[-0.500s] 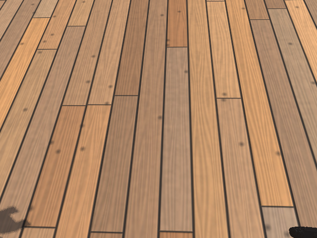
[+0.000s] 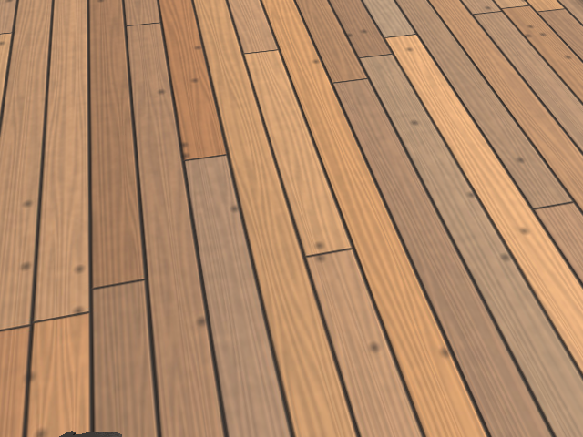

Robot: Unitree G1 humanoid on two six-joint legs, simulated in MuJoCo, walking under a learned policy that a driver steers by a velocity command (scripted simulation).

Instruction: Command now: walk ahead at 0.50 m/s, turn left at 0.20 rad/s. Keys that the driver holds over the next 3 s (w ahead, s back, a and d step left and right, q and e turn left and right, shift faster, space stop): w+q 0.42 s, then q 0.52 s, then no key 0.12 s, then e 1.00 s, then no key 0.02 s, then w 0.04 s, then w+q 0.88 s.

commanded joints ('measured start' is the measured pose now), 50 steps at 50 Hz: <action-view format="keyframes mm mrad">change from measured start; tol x32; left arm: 1 -98 37 4 -81 -7 -28 -12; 10 270 272 89 -7 14 -28 -1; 50 5 108 30 26 3 57 35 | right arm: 1 -29 -192 -44 -61 10 -5 -12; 50 -239 -196 -67 -295 -19 107 -42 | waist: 1 14 117 -4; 10 163 -281 -381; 24 116 -11 32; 34 38 251 -519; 50 73 180 -151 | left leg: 1 -51 218 -184 -101 227 159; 7 -23 237 -255 57 236 96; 12 -686 100 -109 951 -282 -31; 30 -286 55 87 308 110 21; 33 365 345 -410 311 973 270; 37 68 295 -419 80 330 245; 50 -192 176 -386 52 4 168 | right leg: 1 84 44 -30 -159 152 22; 8 513 31 -3 -326 100 -71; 10 999 -365 568 -381 -127 -277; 17 500 -192 116 -587 88 -214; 30 580 -175 -226 -292 692 -114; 32 362 -69 -264 159 359 -17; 33 16 91 -214 538 -571 56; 50 149 66 33 32 -131 65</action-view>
